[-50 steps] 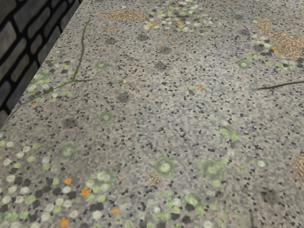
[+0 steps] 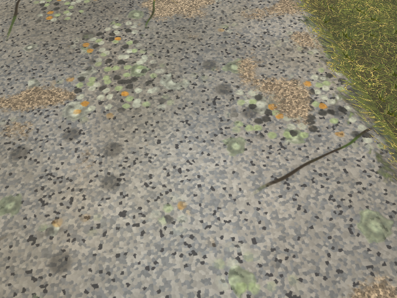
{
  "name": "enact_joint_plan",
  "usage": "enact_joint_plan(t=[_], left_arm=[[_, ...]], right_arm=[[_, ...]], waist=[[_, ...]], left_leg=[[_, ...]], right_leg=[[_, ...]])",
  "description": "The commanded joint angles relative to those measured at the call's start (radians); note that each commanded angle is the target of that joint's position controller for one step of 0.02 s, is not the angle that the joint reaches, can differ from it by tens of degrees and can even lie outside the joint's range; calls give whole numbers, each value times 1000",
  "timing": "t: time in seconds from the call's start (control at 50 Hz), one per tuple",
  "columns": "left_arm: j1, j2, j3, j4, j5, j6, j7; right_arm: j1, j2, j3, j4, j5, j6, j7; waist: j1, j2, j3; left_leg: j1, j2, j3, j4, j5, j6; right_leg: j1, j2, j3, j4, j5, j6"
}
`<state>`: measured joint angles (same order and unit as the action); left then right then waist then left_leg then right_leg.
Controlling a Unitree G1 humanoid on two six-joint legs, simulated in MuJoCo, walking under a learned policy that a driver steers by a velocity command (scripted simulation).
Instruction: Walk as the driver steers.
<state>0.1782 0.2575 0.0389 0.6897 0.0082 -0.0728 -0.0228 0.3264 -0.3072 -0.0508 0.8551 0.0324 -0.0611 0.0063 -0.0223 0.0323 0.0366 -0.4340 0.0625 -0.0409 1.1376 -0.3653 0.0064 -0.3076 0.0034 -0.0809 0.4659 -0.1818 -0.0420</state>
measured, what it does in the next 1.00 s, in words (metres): walks ahead: left foot, then right foot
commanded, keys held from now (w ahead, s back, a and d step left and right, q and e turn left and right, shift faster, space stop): w+q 0.48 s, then w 0.02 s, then w+e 0.50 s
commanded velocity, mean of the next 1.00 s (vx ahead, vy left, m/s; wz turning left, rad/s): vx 0.50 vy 0.00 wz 0.17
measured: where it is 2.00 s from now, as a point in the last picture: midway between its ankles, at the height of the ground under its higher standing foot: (171, 152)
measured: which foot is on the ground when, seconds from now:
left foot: up 0.00-0.36, down 0.38-0.92, up 0.94-1.00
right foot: down 0.00-0.40, up 0.42-0.90, down 0.92-1.00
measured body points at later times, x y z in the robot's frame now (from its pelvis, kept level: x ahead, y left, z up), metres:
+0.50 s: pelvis +0.26 +0.08 -0.01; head +0.29 +0.11 +0.44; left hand +0.28 +0.38 -0.13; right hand +0.47 -0.14 -0.11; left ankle +0.30 +0.16 -0.74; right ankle +0.19 -0.10 -0.64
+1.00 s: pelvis +0.56 +0.11 -0.02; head +0.60 +0.12 +0.43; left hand +0.68 +0.40 -0.11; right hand +0.67 -0.15 -0.14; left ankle +0.35 +0.19 -0.66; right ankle +0.67 +0.06 -0.74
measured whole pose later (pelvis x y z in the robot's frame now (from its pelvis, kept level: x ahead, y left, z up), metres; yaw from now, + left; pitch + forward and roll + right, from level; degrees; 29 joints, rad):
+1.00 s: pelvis +0.56 +0.11 -0.02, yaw +9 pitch +2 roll +0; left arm 0.14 0.29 0.06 0.72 -0.02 -0.08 -0.05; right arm 0.29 -0.29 -0.05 0.82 0.00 -0.06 -0.01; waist -0.02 0.00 0.04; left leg -0.17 -0.04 0.00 1.04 -0.48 0.02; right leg -0.48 0.07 -0.03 0.59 -0.16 -0.09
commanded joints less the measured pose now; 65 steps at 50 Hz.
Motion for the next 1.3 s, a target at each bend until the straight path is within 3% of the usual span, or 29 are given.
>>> enact_joint_plan(t=[0.02,0.14,0.28,0.32,0.36,0.38,0.4,0.42,0.44,0.46,0.48,0.52,0.56,0.62,0.72,0.8,0.84,0.88,0.92,0.94,0.96,0.98,1.0,1.02,1.04,1.06,1.12,1.22,1.3], left_arm=[[31,100,39,-13,4,-35,0],[41,142,58,45,8,-42,22],[128,202,82,109,-24,-3,34],[117,229,89,111,-31,11,37],[91,247,93,104,-39,29,44],[97,226,82,98,-34,29,48],[173,108,45,53,10,14,41],[154,86,24,28,-2,-25,30],[22,173,46,2,-46,-52,18],[-17,167,42,-14,-55,-67,17],[-11,162,44,1,-31,-71,26],[48,167,53,33,-11,-48,25],[81,137,47,56,-8,-24,21],[3,111,36,38,-12,-7,23],[-124,86,19,14,-28,-18,1],[-188,88,16,-19,-35,-21,-24],[-193,90,16,-35,-31,-24,-40],[-131,115,27,-34,-24,-19,-46],[88,189,68,11,-21,-12,-36],[240,264,91,30,-20,-4,-21],[256,325,102,30,-34,-10,-23],[288,222,78,32,-38,-8,-18],[236,195,69,21,-28,-8,-10],[172,186,65,4,-23,-6,-7],[118,169,59,-11,-20,-5,-5],[90,153,51,-25,-9,-5,-1],[68,165,55,-39,-19,-2,11],[126,206,70,-20,-30,15,36],[188,188,66,7,-36,28,40]], right_arm=[[18,-52,-22,-63,0,15,-6],[-113,-23,-16,-111,-11,26,9],[-312,-26,-7,-210,-13,26,49],[-293,-49,-19,-226,-14,30,55],[-118,-106,-56,-194,-9,36,50],[54,-173,-93,-147,-6,42,35],[111,-298,-123,-135,1,48,14],[95,-291,-108,-179,-4,30,22],[78,-209,-84,-175,-13,14,30],[38,-178,-74,-173,-14,3,29],[-32,-142,-63,-182,-13,0,27],[-114,-79,-40,-208,-33,-2,17],[-108,-83,-39,-195,-36,-12,12],[-65,-108,-41,-160,-37,-22,0],[-30,-124,-36,-117,-40,-28,-7],[6,-127,-41,-71,-37,-16,-8],[6,-134,-45,-61,-32,-3,-14],[-22,-158,-51,-68,-31,10,-26],[-52,-166,-50,-82,-31,29,-40],[-32,-137,-34,-105,-47,23,-48],[100,1,10,-130,-68,-6,-21],[3,-86,-2,-127,-35,-42,-2],[-102,-126,-12,-168,1,-67,10],[-150,-117,-7,-182,-6,-81,8],[-166,-119,-13,-185,-30,-83,3],[-150,-121,-18,-187,-42,-76,1],[-111,-88,-14,-188,-50,-47,-5],[-285,-37,8,-233,-47,-44,-5],[-339,-68,-4,-250,-28,-57,9]], waist=[[15,-133,-55],[27,-88,15],[89,-65,74],[59,-91,36],[-52,-105,-78],[-132,-68,-168],[-76,187,-244],[-60,184,-409],[-109,67,-312],[-82,42,-198],[-33,-18,-125],[30,21,-94],[41,22,-92],[14,21,-43],[-49,26,12],[-72,4,52],[-62,9,46],[-17,43,-14],[106,39,-151],[159,-69,-267],[58,-307,-376],[140,-200,-410],[148,-156,-257],[117,-45,-172],[79,-11,-106],[45,-34,-92],[7,-67,-61],[74,-98,-37],[96,-121,-51]], left_leg=[[-175,77,-57,13,93,-10],[-232,68,-51,-258,363,-20],[-254,40,54,-486,327,42],[-176,-11,109,-499,229,77],[75,-100,167,-529,181,128],[353,-124,126,-576,223,167],[703,127,-320,-607,189,308],[845,276,-804,-807,-31,444],[789,261,-711,-870,-26,376],[659,225,-576,-867,35,338],[512,179,-460,-865,144,302],[341,130,-318,-899,321,273],[281,116,-226,-928,469,275],[272,100,-120,-965,535,250],[309,93,-11,-1016,404,189],[478,157,26,-986,462,182],[559,183,42,-928,596,167],[593,180,75,-805,937,141],[526,130,131,-482,1147,94],[292,88,150,-175,854,56],[-169,-145,71,172,-115,-16],[-302,-126,-85,261,-186,1],[-369,-69,-89,234,-97,22],[-343,-27,-75,154,-27,29],[-297,-4,-67,66,9,18],[-228,14,-71,25,30,8],[-176,23,-35,-121,51,-46],[-54,-42,0,-495,404,-90],[-21,-58,-32,-621,446,-70]], right_leg=[[176,-275,237,-306,121,-165],[189,-249,17,-356,231,-139],[372,-302,-88,-299,311,-105],[414,-304,-117,-192,589,-83],[385,-272,-156,83,852,-48],[238,-228,-171,329,743,-7],[-183,-101,-159,708,13,63],[-400,47,90,909,-437,79],[-505,-12,174,929,-361,53],[-517,-55,163,861,-270,30],[-460,-96,162,772,-201,31],[-320,-144,158,673,-113,44],[-282,-148,129,622,-61,68],[-344,-155,118,482,95,89],[-315,-114,92,198,362,62],[-395,-82,105,105,305,23],[-411,-63,89,85,215,-4],[-308,-9,32,91,107,-40],[0,66,-6,56,103,-93],[311,-83,226,58,144,-161],[680,-319,777,-15,-37,-370],[733,-318,887,-136,-188,-352],[623,-291,746,-164,-166,-301],[474,-255,649,-177,-82,-273],[341,-226,580,-194,39,-266],[257,-197,532,-215,132,-266],[119,-159,435,-248,264,-270],[-8,-65,327,-234,193,-190],[98,-109,409,-160,90,-160]])
Keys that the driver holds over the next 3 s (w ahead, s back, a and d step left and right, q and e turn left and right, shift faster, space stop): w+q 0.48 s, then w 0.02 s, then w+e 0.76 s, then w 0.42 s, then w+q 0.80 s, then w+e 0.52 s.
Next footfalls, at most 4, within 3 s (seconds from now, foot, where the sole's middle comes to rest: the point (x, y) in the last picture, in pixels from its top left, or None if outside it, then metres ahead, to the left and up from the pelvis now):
0.38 left None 0.34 0.18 -0.77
0.92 right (192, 231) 0.71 0.06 -0.77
1.40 left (136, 176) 0.96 0.29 -0.77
1.90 right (201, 128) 1.21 0.02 -0.77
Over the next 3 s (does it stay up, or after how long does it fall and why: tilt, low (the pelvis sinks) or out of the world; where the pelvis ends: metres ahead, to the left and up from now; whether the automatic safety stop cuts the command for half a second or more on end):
stays up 1.66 0.27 -0.02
